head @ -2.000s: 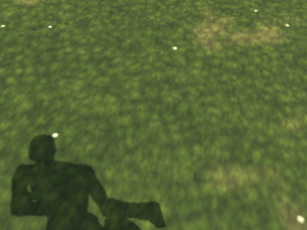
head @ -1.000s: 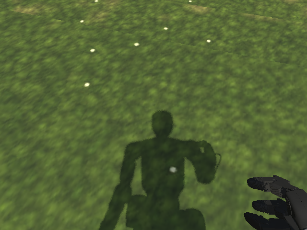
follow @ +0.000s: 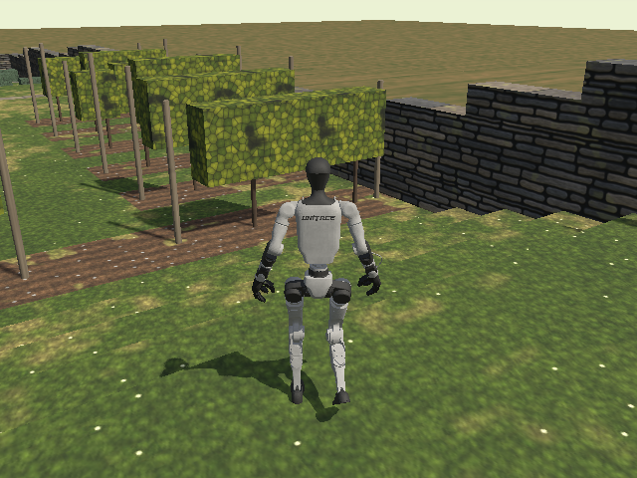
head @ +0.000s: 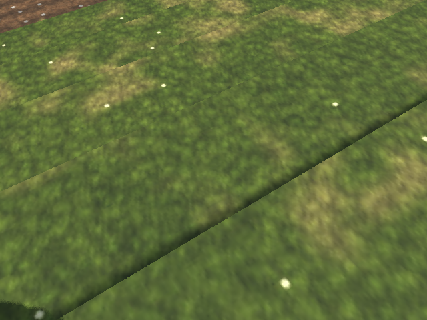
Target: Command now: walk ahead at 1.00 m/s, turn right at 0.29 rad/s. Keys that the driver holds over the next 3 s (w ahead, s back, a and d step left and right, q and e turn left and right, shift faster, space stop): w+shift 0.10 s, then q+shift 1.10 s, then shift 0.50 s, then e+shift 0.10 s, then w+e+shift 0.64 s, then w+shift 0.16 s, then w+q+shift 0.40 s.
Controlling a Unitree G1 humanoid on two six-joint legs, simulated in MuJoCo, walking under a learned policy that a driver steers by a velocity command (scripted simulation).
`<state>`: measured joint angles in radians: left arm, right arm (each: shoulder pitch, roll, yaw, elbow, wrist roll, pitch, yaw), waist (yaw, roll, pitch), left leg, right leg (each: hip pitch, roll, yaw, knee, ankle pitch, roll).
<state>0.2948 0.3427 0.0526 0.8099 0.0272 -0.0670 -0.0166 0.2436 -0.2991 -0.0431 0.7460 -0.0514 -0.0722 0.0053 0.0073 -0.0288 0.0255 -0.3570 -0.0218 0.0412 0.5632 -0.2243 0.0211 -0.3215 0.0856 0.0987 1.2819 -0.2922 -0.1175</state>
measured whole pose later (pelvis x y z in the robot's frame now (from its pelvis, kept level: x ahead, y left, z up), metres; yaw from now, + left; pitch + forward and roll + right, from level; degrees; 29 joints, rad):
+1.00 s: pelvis +0.41 +0.05 +0.01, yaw +39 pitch +1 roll -2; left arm 0.10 0.30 0.04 0.66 0.03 0.07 0.03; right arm 0.24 -0.30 -0.08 0.62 -0.01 0.07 0.02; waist -0.04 -0.01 0.06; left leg -0.39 -0.14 -0.16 0.49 -0.10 0.08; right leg -0.56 0.00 0.08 0.99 -0.38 0.05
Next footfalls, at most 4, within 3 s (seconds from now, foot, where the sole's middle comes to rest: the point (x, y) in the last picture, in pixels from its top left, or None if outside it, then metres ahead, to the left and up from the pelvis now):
0.30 right None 0.47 -0.07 -0.76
0.72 left None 0.48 0.17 -0.76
1.22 right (218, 294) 0.56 0.02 -0.76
1.68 left None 0.35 0.06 -0.76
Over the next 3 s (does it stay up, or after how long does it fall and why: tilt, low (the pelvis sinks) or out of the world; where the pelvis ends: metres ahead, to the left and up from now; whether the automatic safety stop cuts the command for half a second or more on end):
stays up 1.11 0.39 -0.19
